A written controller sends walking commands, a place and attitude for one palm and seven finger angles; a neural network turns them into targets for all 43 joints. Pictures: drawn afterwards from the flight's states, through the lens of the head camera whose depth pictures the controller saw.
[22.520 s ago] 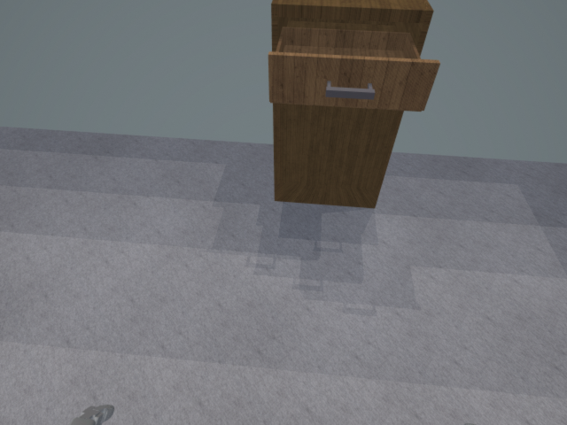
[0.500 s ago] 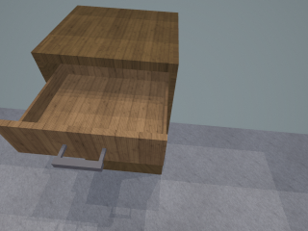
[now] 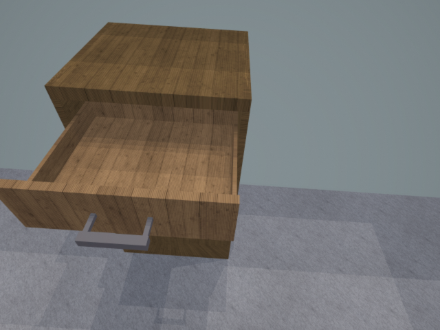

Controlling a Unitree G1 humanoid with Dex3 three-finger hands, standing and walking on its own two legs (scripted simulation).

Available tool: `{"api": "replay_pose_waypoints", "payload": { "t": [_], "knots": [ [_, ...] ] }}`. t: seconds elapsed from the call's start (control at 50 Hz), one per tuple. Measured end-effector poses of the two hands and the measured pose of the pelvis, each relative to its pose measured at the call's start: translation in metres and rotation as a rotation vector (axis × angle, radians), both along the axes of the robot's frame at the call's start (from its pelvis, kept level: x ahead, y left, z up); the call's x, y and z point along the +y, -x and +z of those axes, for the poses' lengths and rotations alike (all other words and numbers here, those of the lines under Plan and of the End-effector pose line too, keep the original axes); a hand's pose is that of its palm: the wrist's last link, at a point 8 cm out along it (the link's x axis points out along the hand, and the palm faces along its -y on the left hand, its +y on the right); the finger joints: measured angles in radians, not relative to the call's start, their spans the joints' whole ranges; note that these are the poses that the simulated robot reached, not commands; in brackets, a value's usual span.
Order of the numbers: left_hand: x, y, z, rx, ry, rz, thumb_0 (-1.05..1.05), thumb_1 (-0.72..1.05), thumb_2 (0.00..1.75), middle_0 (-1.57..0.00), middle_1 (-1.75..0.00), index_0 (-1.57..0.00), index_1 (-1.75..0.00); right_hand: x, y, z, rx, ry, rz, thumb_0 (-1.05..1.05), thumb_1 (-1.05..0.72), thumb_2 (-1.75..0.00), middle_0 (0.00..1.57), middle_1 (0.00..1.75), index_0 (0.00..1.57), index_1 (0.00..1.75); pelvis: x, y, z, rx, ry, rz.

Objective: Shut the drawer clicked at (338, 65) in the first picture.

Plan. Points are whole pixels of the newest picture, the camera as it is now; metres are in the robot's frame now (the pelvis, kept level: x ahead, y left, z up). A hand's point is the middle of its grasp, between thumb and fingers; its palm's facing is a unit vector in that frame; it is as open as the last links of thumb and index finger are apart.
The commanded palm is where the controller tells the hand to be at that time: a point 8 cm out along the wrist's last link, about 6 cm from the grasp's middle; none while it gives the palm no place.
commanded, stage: look again from close up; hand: left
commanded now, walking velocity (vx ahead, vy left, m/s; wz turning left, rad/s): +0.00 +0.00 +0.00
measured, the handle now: (117, 230) +0.29 +0.22 +0.01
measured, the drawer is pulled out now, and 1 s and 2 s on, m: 0.28 0.28 0.28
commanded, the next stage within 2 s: raise the hand and make a fist in 0.02 s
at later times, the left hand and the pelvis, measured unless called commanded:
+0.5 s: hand out of the picture +0.10 +0.16 -0.04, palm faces +0.02 -1.00 +0.02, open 6.5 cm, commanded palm +0.09 +0.22 -0.02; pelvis -0.05 +0.02 -0.06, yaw +1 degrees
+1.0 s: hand (102, 326) +0.13 +0.18 +0.03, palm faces +0.11 -0.99 -0.12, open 3.7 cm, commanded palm +0.08 +0.23 +0.04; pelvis -0.02 -0.01 -0.06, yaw +3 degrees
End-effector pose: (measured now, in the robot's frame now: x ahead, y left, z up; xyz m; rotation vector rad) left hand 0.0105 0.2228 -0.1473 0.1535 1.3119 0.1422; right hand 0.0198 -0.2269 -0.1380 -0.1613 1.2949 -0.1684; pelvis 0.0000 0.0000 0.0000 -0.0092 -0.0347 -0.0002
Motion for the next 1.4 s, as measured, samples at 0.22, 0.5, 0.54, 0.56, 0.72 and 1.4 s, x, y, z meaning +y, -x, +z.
{"api": "replay_pose_waypoints", "payload": {
  "t": [0.22,0.5,0.54,0.56,0.72,1.4],
  "knots": [
    [0.033,-0.054,0.064,-0.451,-0.050,0.103,0.01,0.91,0.90,-0.22,-0.31,-0.21,-0.31,0.017,-0.005,0.012,-0.204,0.035,0.014,0.01,-0.92,-0.89,0.20,0.30,0.20,0.30,0.022,0.011,-0.002,0.005,-0.010,0.002],
    [-0.013,-0.072,0.112,-1.208,0.158,-0.103,0.01,0.90,0.90,-0.41,-0.53,-0.35,-0.51,0.014,-0.140,0.053,-0.813,0.070,0.270,0.01,-0.90,-0.89,0.20,0.30,0.20,0.30,0.016,0.046,-0.060,0.182,0.002,0.012],
    [-0.007,-0.067,0.122,-1.292,0.094,-0.115,0.01,0.90,0.90,-0.46,-0.57,-0.40,-0.56,0.015,-0.153,0.047,-0.829,0.069,0.308,0.01,-0.90,-0.89,0.20,0.30,0.20,0.30,0.012,0.049,-0.071,0.194,0.013,0.025],
    [-0.002,-0.066,0.128,-1.331,0.059,-0.110,0.01,0.90,0.90,-0.48,-0.59,-0.43,-0.58,0.017,-0.159,0.043,-0.835,0.061,0.317,0.01,-0.90,-0.89,0.20,0.30,0.20,0.30,0.011,0.050,-0.075,0.196,0.019,0.031],
    [-0.008,-0.090,0.152,-1.305,0.076,-0.153,0.01,0.90,0.90,-0.63,-0.76,-0.62,-0.77,0.034,-0.156,0.017,-0.797,-0.068,0.245,0.01,-0.90,-0.89,0.20,0.30,0.20,0.30,-0.001,0.046,-0.076,0.204,0.030,0.052],
    [0.017,-0.091,0.220,-1.282,0.036,-0.148,0.01,0.90,0.90,-1.31,-1.49,-1.30,-1.50,0.025,-0.185,0.067,-0.914,-0.043,0.168,0.02,-0.90,-0.90,0.20,0.30,0.20,0.30,0.000,0.005,-0.038,0.124,0.023,0.046]
  ]
}}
